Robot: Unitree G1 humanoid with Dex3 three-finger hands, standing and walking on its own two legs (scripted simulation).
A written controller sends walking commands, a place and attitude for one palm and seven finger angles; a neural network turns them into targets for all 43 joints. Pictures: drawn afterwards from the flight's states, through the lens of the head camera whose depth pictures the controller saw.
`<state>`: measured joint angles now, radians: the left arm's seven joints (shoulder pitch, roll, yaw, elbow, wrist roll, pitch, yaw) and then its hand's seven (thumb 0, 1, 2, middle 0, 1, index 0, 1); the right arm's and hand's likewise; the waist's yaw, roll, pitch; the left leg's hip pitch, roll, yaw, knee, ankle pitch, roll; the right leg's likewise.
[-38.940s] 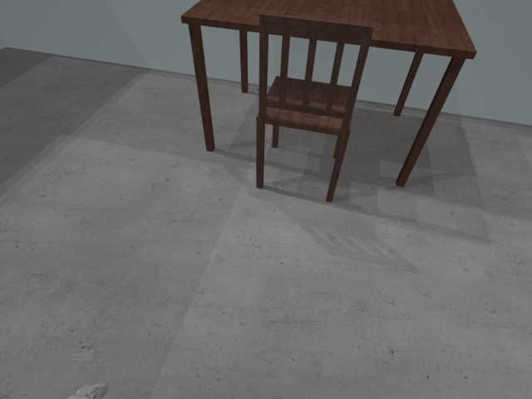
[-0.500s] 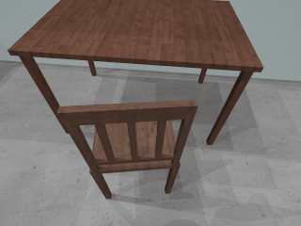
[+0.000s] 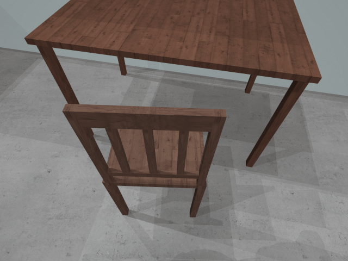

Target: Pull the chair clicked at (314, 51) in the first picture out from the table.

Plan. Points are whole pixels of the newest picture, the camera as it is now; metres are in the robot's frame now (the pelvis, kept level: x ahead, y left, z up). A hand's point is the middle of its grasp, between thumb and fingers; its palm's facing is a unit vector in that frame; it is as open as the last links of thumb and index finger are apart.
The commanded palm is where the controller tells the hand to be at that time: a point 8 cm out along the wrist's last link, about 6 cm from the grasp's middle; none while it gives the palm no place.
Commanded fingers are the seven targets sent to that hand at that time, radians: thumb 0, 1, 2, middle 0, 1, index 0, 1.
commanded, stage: shuffle to correct the standing spot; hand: left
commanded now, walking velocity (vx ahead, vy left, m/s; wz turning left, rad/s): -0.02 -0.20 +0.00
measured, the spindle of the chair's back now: (150, 152) +0.43 +0.10 -0.10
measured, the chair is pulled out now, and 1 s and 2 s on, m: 0.20 0.20 0.20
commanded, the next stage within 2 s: come to a stop and stand still in 0.48 s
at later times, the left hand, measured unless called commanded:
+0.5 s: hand out of the picture +0.05 +0.13 -0.16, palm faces +0.01 -0.98 -0.20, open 7.4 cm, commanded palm none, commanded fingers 0.00 0.90 0.90 -0.20 -0.30 -0.20 -0.30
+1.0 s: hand out of the picture -0.06 +0.04 -0.17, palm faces +0.06 -0.98 -0.19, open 7.4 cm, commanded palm none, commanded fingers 0.00 0.90 0.90 -0.20 -0.30 -0.20 -0.30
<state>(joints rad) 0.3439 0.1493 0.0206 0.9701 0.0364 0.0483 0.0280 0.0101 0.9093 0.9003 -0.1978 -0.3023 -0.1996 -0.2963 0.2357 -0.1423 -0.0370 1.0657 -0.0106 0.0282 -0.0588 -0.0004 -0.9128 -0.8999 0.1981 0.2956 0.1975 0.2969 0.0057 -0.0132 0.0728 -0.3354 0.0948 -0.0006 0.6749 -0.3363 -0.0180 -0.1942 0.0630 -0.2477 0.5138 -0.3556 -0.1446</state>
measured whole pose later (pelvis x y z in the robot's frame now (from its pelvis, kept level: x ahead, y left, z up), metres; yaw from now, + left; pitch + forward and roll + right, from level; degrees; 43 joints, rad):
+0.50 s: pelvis -0.04 -0.06 +0.01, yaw +1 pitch +1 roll -2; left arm 0.17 0.22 0.04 0.86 0.03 0.07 0.01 0.01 0.91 0.90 -0.20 -0.30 -0.20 -0.30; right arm 0.27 -0.14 -0.02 1.05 -0.04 0.02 -0.03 0.00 -0.90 -0.90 0.20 0.30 0.20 0.30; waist -0.01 -0.02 0.09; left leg -0.31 0.10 0.07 0.57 -0.28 0.00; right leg -0.45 -0.06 0.07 1.10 -0.43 0.08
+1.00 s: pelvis -0.05 -0.13 +0.01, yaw +0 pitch -1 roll +1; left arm 0.31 0.18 0.01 1.01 0.01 0.03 0.05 0.01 0.91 0.90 -0.20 -0.30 -0.20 -0.30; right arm 0.21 -0.16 -0.02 1.01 0.00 0.02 -0.02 0.00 -0.91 -0.90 0.19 0.30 0.19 0.30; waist 0.04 -0.05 0.08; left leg -0.22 -0.04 0.10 0.51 -0.27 0.07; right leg -0.19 -0.05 -0.03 0.55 -0.34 0.02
